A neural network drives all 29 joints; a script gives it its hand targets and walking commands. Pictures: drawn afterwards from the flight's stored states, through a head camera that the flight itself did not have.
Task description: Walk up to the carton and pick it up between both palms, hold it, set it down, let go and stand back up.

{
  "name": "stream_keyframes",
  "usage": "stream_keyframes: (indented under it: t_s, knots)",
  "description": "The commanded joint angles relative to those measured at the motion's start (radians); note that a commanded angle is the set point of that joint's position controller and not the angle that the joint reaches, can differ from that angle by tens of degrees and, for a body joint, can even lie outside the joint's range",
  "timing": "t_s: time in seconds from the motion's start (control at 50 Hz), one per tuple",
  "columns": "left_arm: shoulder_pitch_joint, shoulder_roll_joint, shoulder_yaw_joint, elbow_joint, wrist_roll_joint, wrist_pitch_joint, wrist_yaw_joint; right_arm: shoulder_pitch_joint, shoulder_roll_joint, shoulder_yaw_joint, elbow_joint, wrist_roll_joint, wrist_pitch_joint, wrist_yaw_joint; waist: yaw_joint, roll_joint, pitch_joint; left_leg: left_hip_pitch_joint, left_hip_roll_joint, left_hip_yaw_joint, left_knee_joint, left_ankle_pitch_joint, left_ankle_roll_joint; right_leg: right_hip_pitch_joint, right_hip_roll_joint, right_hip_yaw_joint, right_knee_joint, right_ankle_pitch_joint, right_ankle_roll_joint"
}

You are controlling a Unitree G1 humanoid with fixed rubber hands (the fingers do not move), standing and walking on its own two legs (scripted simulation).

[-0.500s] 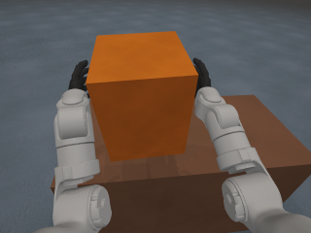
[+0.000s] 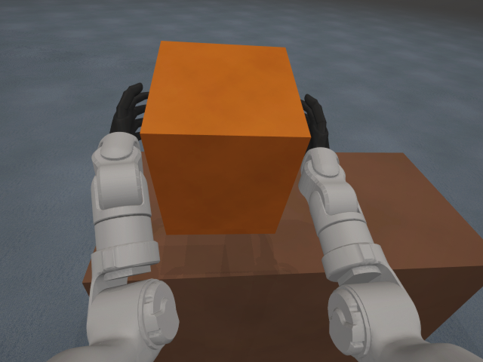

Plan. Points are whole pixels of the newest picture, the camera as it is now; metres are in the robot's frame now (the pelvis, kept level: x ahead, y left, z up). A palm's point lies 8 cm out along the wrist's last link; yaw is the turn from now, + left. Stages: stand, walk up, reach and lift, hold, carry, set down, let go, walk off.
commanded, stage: set down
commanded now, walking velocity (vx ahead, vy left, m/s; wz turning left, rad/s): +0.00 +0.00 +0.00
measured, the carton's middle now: (223, 145) +0.40 +0.02 +0.20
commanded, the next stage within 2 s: none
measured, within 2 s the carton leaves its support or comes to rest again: neither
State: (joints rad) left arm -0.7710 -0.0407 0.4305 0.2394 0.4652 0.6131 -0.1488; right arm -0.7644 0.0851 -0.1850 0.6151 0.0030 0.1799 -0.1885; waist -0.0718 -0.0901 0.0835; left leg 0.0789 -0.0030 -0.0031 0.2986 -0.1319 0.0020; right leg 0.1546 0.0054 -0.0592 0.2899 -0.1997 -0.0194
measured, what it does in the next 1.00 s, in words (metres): stands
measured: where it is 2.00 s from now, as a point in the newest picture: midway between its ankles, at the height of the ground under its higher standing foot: outside the picture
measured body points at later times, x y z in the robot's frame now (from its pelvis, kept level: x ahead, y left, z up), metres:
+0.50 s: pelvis +0.01 +0.01 +0.00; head -0.02 +0.06 +0.45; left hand +0.41 +0.16 +0.18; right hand +0.39 -0.13 +0.17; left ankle +0.04 +0.12 -0.75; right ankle +0.00 -0.10 -0.75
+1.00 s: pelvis +0.01 +0.02 +0.00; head +0.00 +0.06 +0.45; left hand +0.43 +0.17 +0.14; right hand +0.40 -0.13 +0.14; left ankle +0.04 +0.12 -0.75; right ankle +0.00 -0.10 -0.75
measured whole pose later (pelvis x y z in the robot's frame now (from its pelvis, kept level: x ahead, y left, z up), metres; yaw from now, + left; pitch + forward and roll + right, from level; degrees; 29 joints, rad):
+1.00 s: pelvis +0.01 +0.02 +0.00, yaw +0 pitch -9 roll -1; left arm -0.73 -0.02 0.35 0.55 0.36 0.35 -0.06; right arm -0.66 0.09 -0.28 0.78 -0.08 -0.09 -0.18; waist -0.04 -0.10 0.11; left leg -0.01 0.00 0.02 0.34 -0.16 0.03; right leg 0.10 -0.01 -0.06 0.25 -0.18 0.01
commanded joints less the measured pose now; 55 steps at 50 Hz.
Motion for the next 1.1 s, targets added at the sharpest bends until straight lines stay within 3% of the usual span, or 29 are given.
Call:
stream_keyframes:
  t_s: [0.0,0.18,0.24,0.34,0.42,0.54,0.66,0.78,1.08]
  knots:
    - [-0.485,-0.406,-0.388,0.006,-0.123,-0.081,-0.150,-0.655,0.353,0.271,-0.220,-0.015,-0.180,0.114,-0.003,0.070,-0.240,0.047,-0.022,0.110,-0.054,0.045,0.016,-0.048,0.010,-0.081,-0.067,0.096,0.068]
    - [-0.502,-0.476,-0.603,-0.127,-0.213,-0.170,-0.072,-0.667,0.342,0.404,-0.326,0.032,-0.305,0.101,-0.025,0.128,-0.494,0.185,-0.013,0.079,0.068,0.376,-0.046,-0.007,0.024,-0.089,-0.024,0.348,0.060]
    - [-0.501,-0.469,-0.621,-0.136,-0.221,-0.181,-0.055,-0.628,0.340,0.410,-0.303,0.037,-0.297,0.100,-0.030,0.140,-0.495,0.160,-0.014,0.070,0.064,0.353,-0.050,-0.008,0.019,-0.082,-0.021,0.343,0.061]
    - [-0.481,-0.459,-0.596,-0.105,-0.210,-0.180,-0.045,-0.607,0.342,0.400,-0.270,0.038,-0.285,0.109,-0.007,0.146,-0.476,0.128,-0.014,0.070,0.053,0.318,-0.047,-0.009,0.015,-0.075,-0.019,0.328,0.062]
    - [-0.448,-0.448,-0.542,-0.041,-0.187,-0.166,-0.058,-0.605,0.336,0.383,-0.244,0.031,-0.274,0.111,0.011,0.119,-0.423,0.092,-0.015,0.079,0.035,0.269,-0.037,-0.001,0.016,-0.074,-0.027,0.306,0.065]
    - [-0.442,-0.448,-0.495,0.027,-0.170,-0.179,-0.073,-0.587,0.333,0.328,-0.195,-0.002,-0.280,0.116,0.012,0.110,-0.376,0.088,-0.011,0.089,0.016,0.230,-0.038,-0.025,0.019,-0.082,-0.043,0.251,0.060]
    - [-0.496,-0.479,-0.529,0.044,-0.198,-0.237,-0.060,-0.598,0.351,0.302,-0.179,-0.033,-0.317,0.123,0.000,0.126,-0.449,0.151,-0.002,0.086,0.044,0.323,-0.060,-0.060,0.030,-0.092,-0.046,0.268,0.052]
    - [-0.535,-0.494,-0.528,0.115,-0.208,-0.289,-0.053,-0.593,0.364,0.258,-0.116,-0.072,-0.337,0.128,-0.007,0.135,-0.455,0.161,0.004,0.084,0.041,0.324,-0.071,-0.091,0.029,-0.093,-0.057,0.235,0.050]
    - [-0.573,-0.484,-0.420,0.284,-0.177,-0.381,-0.059,-0.586,0.433,0.203,-0.001,-0.135,-0.352,0.140,0.030,0.115,-0.472,0.087,-0.006,0.108,0.027,0.317,-0.054,-0.031,0.020,-0.072,-0.044,0.320,0.063]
